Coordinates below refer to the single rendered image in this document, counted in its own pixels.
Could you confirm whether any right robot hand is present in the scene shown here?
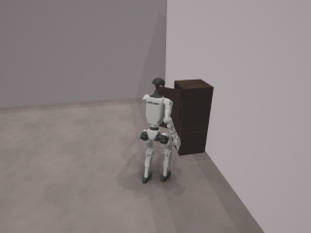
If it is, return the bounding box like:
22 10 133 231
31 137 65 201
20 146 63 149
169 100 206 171
172 137 181 151

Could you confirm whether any humanoid robot torso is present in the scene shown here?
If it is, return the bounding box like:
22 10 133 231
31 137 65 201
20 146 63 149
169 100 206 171
146 94 165 142

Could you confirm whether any left robot upper arm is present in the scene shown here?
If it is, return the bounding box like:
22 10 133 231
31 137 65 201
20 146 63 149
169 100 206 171
142 94 150 106

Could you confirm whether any robot right forearm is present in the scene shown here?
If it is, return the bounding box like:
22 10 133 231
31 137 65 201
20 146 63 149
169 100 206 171
166 117 178 140

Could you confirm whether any right robot upper arm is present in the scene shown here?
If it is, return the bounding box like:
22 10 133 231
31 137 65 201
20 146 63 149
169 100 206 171
163 98 173 124

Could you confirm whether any cupboard door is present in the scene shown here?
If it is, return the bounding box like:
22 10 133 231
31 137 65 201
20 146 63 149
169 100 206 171
157 86 183 132

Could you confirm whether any robot left thigh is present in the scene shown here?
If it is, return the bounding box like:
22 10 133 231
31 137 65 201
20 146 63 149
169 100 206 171
140 129 155 157

